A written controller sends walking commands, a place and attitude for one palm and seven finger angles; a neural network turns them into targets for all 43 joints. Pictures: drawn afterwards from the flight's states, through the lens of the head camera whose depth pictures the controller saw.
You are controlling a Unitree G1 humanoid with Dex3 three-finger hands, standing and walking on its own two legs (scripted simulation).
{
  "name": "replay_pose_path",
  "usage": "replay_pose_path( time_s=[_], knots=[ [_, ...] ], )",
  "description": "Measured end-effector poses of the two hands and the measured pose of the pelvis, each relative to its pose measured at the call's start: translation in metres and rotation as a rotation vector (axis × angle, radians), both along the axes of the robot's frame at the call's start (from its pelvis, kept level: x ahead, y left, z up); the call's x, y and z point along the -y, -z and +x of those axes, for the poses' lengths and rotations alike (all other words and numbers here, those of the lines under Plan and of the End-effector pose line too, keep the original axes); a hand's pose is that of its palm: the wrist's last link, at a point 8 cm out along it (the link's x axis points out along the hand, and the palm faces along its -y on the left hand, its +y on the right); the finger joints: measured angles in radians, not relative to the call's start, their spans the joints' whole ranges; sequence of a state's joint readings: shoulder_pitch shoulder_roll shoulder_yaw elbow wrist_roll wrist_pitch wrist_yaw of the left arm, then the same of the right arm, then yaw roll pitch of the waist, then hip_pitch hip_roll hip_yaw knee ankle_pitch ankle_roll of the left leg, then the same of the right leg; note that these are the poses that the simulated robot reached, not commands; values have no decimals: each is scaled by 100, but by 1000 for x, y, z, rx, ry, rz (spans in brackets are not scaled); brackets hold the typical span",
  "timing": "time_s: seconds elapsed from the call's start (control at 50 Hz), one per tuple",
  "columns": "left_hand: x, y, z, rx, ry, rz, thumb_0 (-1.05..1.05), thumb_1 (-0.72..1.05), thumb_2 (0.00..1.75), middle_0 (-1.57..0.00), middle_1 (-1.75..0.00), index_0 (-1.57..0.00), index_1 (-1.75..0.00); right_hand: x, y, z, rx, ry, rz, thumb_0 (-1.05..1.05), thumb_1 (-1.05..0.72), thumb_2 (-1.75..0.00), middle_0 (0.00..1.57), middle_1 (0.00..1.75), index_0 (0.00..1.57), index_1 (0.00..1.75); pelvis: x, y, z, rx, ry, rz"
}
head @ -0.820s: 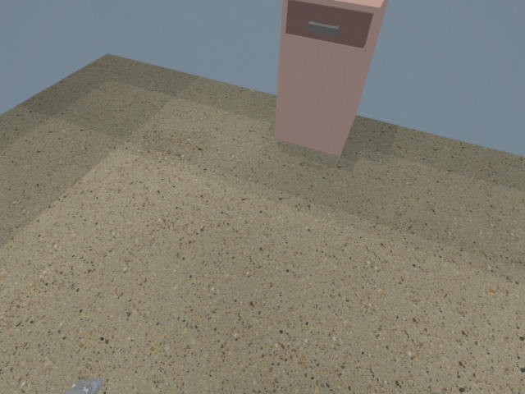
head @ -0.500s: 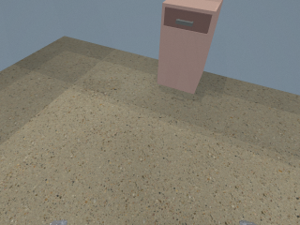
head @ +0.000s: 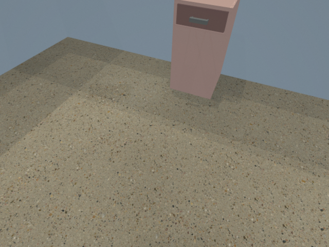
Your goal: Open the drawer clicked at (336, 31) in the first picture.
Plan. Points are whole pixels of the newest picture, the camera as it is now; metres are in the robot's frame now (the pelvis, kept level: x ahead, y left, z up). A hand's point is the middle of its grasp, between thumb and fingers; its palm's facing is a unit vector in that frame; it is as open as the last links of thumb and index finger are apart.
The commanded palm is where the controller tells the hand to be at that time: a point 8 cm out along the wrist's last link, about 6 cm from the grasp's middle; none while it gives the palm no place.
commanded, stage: stand and wait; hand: left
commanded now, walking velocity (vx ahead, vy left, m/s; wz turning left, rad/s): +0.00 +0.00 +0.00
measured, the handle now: (199, 19) +1.58 -0.16 -0.07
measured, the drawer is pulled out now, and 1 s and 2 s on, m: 0.00 0.00 0.00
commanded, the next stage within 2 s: look at it before walking up in 0.02 s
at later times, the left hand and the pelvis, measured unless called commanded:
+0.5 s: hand out of the picture +0.07 +0.24 -0.16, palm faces -0.03 -0.94 -0.33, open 7.4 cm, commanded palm none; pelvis +0.00 +0.00 +0.00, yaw +0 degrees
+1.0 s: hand out of the picture +0.04 +0.20 -0.19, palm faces +0.00 -0.98 -0.21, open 7.4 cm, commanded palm none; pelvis +0.05 +0.01 -0.01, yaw -2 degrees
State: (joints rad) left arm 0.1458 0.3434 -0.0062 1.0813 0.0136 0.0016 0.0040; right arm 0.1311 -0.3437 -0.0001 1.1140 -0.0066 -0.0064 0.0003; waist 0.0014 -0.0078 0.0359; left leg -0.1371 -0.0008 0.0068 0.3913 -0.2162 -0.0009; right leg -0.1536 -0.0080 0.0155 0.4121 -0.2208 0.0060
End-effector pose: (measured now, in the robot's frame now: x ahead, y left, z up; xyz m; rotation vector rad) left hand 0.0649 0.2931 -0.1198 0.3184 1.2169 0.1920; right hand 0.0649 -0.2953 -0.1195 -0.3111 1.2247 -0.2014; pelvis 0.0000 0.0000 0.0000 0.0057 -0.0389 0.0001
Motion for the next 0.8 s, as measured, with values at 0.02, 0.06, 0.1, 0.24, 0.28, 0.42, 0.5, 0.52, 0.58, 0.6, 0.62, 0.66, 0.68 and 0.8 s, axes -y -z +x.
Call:
replay_pose_path(
  time_s=[0.02, 0.06, 0.1, 0.24, 0.28, 0.42, 0.5, 0.52, 0.58, 0.6, 0.62, 0.66, 0.68, 0.8],
  knots=[
    [1, 0, 1, 3, 1, 0, 0, 90, 90, -21, -30, -20, -30, 0, 0, 0, 2, 1, 1, 0, -91, -90, 20, 30, 20, 30, 0, 0, -1, 0, 1, 0],
    [2, -1, 2, 8, 4, -1, 0, 90, 90, -21, -30, -20, -30, -1, 0, 0, 7, 0, 4, 0, -91, -90, 20, 30, 20, 30, 0, 0, -2, 0, 2, 0],
    [3, -1, 3, 12, 7, -2, 0, 90, 90, -21, -30, -20, -30, -1, 0, 1, 12, 0, 7, 0, -91, -90, 20, 30, 20, 30, 1, 0, -2, 0, 3, 1],
    [6, -1, 4, 19, 12, -6, 0, 90, 90, -21, -30, -20, -30, -2, 0, 2, 20, -3, 12, 0, -91, -90, 20, 30, 20, 30, 2, -1, -4, -3, 4, 1],
    [6, -1, 4, 18, 12, -7, 0, 90, 90, -21, -30, -20, -30, -1, 0, 3, 20, -3, 12, 0, -91, -90, 20, 30, 20, 30, 2, -1, -4, -4, 4, 1],
    [7, 0, 2, 9, 8, -7, 0, 90, 90, -21, -30, -20, -30, 1, -1, 3, 14, -4, 8, 0, -91, -90, 20, 30, 20, 30, 3, -1, -2, -6, 3, 1],
    [6, 0, 1, 2, 6, -7, 0, 90, 90, -21, -30, -20, -30, 2, -1, 4, 11, -3, 5, 0, -91, -90, 20, 30, 20, 30, 4, -1, -1, -7, 3, 0],
    [6, 0, 1, 0, 5, -7, 0, 90, 90, -21, -30, -20, -30, 2, -1, 5, 10, -3, 4, 0, -91, -90, 20, 30, 20, 30, 4, -1, -1, -7, 3, 0],
    [6, 0, 1, -3, 3, -6, 0, 90, 90, -21, -30, -20, -30, 2, -2, 6, 10, -5, 3, 0, -91, -90, 20, 30, 20, 30, 4, -1, 0, -7, 3, 0],
    [6, 0, 1, -4, 3, -6, 0, 90, 90, -21, -30, -20, -30, 2, -2, 7, 10, -5, 2, 0, -91, -90, 20, 30, 20, 30, 4, -1, 0, -7, 3, 0],
    [6, 0, 1, -5, 3, -6, 0, 90, 90, -21, -30, -20, -30, 3, -2, 7, 9, -6, 2, 0, -91, -90, 20, 30, 20, 30, 4, -1, 1, -7, 3, 0],
    [6, 0, 1, -7, 3, -6, 0, 90, 90, -21, -30, -20, -30, 3, -2, 8, 10, -7, 2, 0, -91, -90, 20, 30, 20, 30, 4, -1, 1, -8, 3, 0],
    [6, 0, 2, -7, 3, -5, 0, 90, 90, -21, -30, -20, -30, 3, -2, 9, 10, -8, 2, 0, -91, -90, 20, 30, 20, 30, 4, -1, 1, -8, 3, 0],
    [9, 2, 2, -14, -5, -5, 0, 90, 90, -21, -30, -20, -30, -1, 0, 12, 8, -8, 8, 0, -91, -90, 20, 30, 20, 30, 4, -1, 6, -13, 6, 0]
  ],
)
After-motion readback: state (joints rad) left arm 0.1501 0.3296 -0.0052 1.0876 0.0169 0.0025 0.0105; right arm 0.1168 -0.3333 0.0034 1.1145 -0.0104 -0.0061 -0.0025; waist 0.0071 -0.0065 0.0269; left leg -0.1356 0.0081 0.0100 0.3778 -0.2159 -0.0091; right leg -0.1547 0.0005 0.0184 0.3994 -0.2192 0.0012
